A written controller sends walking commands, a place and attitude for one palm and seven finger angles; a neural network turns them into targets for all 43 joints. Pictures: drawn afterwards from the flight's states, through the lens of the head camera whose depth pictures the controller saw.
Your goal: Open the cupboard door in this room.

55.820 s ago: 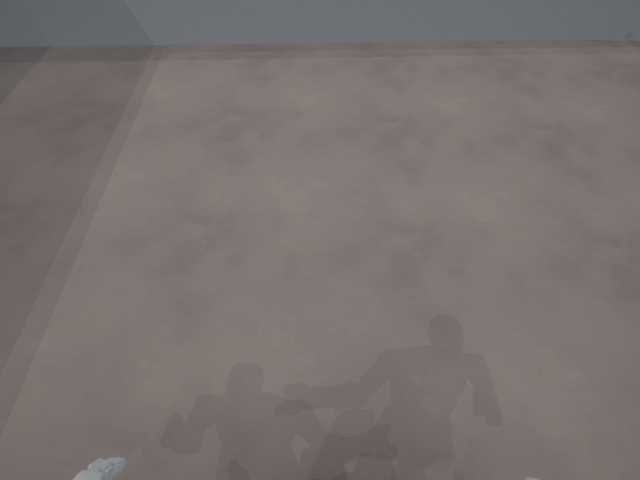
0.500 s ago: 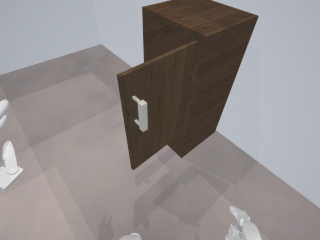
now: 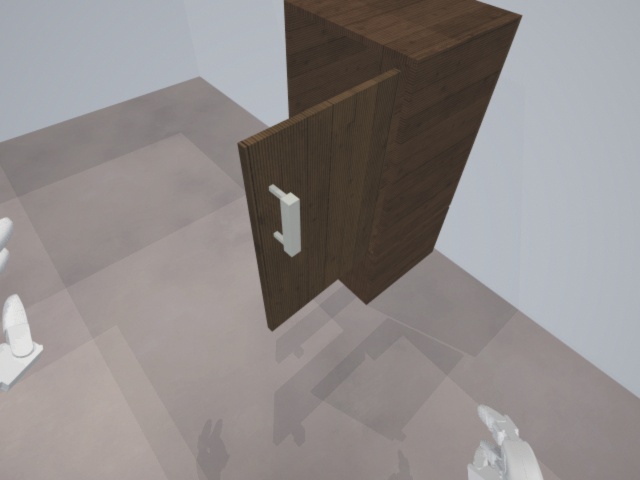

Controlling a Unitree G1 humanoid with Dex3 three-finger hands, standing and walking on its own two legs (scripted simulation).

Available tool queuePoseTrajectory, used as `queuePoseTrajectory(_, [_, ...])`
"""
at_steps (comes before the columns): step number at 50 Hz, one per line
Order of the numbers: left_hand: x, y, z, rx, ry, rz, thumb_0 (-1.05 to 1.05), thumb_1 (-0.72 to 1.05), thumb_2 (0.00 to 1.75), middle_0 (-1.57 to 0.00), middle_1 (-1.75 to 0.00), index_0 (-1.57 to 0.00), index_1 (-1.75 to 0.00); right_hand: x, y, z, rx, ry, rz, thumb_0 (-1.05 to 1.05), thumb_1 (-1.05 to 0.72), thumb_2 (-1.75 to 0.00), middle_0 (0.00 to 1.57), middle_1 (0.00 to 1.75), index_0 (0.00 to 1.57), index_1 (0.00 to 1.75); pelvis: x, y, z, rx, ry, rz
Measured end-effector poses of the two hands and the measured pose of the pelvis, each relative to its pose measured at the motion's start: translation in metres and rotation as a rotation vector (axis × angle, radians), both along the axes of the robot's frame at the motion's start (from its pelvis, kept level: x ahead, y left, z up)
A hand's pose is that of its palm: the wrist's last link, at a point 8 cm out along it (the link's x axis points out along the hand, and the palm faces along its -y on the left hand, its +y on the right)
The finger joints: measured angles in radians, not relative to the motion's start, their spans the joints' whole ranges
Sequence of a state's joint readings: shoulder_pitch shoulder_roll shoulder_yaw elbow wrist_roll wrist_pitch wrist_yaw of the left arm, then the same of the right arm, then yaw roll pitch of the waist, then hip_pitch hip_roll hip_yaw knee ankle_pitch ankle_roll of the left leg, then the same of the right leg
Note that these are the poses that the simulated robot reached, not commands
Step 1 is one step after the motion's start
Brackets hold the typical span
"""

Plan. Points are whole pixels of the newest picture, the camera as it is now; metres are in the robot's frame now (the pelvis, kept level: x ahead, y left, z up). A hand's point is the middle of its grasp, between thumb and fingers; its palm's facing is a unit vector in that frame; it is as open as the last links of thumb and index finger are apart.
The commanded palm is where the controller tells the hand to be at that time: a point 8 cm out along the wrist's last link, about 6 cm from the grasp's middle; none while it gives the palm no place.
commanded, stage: let the arm hang, fingers relaxed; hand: left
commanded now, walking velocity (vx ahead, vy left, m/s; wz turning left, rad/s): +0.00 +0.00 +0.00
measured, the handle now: (283, 220) +0.56 +0.10 -0.05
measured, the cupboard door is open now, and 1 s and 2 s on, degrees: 92 92 92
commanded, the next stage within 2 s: look to check the result in 1.12 s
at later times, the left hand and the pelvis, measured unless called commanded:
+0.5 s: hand out of the picture -0.07 +0.17 -0.18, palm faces +0.08 -0.98 -0.18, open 7.1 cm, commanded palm none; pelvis -0.02 +0.00 +0.00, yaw +3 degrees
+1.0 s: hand out of the picture -0.01 +0.15 -0.18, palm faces +0.07 -0.98 -0.16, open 7.3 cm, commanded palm none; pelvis +0.00 +0.00 +0.00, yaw +1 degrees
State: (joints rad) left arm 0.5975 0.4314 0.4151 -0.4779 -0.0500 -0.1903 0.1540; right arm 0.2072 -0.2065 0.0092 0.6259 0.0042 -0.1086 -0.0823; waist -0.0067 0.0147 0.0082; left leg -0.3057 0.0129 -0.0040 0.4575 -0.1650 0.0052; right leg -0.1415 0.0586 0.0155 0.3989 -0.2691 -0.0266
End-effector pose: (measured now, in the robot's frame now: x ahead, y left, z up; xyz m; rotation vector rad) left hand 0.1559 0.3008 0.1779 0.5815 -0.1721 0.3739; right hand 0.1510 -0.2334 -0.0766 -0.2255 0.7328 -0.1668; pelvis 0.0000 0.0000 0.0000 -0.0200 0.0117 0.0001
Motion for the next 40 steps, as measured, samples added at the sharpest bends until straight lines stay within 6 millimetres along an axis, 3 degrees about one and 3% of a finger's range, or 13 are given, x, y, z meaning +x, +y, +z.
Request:
queuePoseTrajectory(2, [0.0, 0.004, -0.01, -0.003, 0.03, 0.013, 0.01, 0.89, 0.9, -0.21, -0.3, -0.21, -0.3, -0.004, -0.003, -0.006, 0.008, 0.013, 0.015, 0.01, -0.9, -0.9, 0.2, 0.3, 0.2, 0.3, -0.002, 0.001, -0.001, -0.003, 0.003, 0.009])
queuePoseTrajectory(3, [0.004, 0.007, -0.028, -0.019, 0.098, 0.017, 0.01, 0.89, 0.9, -0.21, -0.3, -0.21, -0.3, -0.006, -0.005, -0.013, 0.016, 0.033, 0.038, 0.01, -0.9, -0.9, 0.2, 0.3, 0.2, 0.3, -0.004, 0.002, -0.003, -0.003, 0.006, 0.016])
queuePoseTrajectory(7, [0.001, 0.012, -0.146, -0.212, 0.552, 0.096, 0.0, 0.9, 0.9, -0.2, -0.3, -0.2, -0.3, -0.021, -0.017, -0.043, 0.02, 0.166, 0.065, 0.01, -0.9, -0.9, 0.2, 0.3, 0.2, 0.3, -0.013, 0.006, -0.009, 0.003, 0.0, 0.032])
queuePoseTrajectory(11, [-0.046, -0.022, -0.256, -0.411, 0.984, 0.139, 0.01, 0.91, 0.9, -0.19, -0.3, -0.2, -0.3, -0.051, -0.026, -0.053, 0.005, 0.28, 0.021, 0.01, -0.9, -0.9, 0.2, 0.3, 0.2, 0.3, -0.018, 0.003, -0.012, 0.01, -0.023, 0.035])
queuePoseTrajectory(13, [-0.078, -0.048, -0.295, -0.501, 1.156, 0.141, 0.01, 0.91, 0.9, -0.19, -0.3, -0.2, -0.3, -0.072, -0.028, -0.054, -0.006, 0.349, -0.005, 0.01, -0.91, -0.9, 0.2, 0.3, 0.2, 0.3, -0.018, 0.001, -0.012, 0.011, -0.033, 0.035])
queuePoseTrajectory(15, [-0.112, -0.075, -0.32, -0.584, 1.3, 0.138, 0.01, 0.91, 0.9, -0.19, -0.3, -0.2, -0.3, -0.095, -0.027, -0.055, -0.014, 0.429, -0.025, 0.01, -0.91, -0.9, 0.2, 0.3, 0.2, 0.3, -0.018, -0.001, -0.01, 0.01, -0.037, 0.035])
queuePoseTrajectory(18, [-0.155, -0.082, -0.333, -0.65, 1.407, 0.228, 0.01, 0.99, 0.89, -0.2, -0.3, -0.21, -0.3, -0.129, -0.022, -0.056, -0.015, 0.559, -0.04, 0.01, -0.91, -0.9, 0.2, 0.3, 0.2, 0.3, -0.018, -0.005, -0.007, 0.004, -0.035, 0.042])
queuePoseTrajectory(21, [-0.194, -0.084, -0.335, -0.684, 1.499, 0.284, 0.01, 0.99, 0.89, -0.2, -0.3, -0.21, -0.3, -0.158, -0.013, -0.059, 0.003, 0.666, -0.053, 0.01, -0.91, -0.9, 0.2, 0.3, 0.2, 0.3, -0.018, -0.006, -0.005, -0.002, -0.032, 0.047])
queuePoseTrajectory(27, [-0.244, -0.084, -0.324, -0.694, 1.616, 0.384, 0.01, 0.95, 0.89, -0.2, -0.3, -0.21, -0.3, -0.188, 0.009, -0.068, 0.07, 0.761, -0.075, 0.01, -0.91, -0.9, 0.2, 0.3, 0.2, 0.3, -0.015, -0.004, -0.002, -0.002, -0.036, 0.045])
queuePoseTrajectory(33, [-0.249, -0.084, -0.318, -0.68, 1.623, 0.408, 0.01, 0.92, 0.9, -0.2, -0.3, -0.2, -0.3, -0.187, 0.029, -0.077, 0.132, 0.749, -0.076, 0.01, -0.91, -0.9, 0.2, 0.3, 0.2, 0.3, -0.013, -0.002, -0.002, 0.005, -0.042, 0.038])
queuePoseTrajectory(40, [-0.218, -0.091, -0.321, -0.681, 1.54, 0.359, 0.01, 0.91, 0.9, -0.2, -0.3, -0.2, -0.3, -0.176, 0.033, -0.08, 0.147, 0.713, -0.071, 0.01, -0.92, -0.9, 0.2, 0.3, 0.2, 0.3, -0.01, -0.001, -0.002, 0.013, -0.045, 0.033])
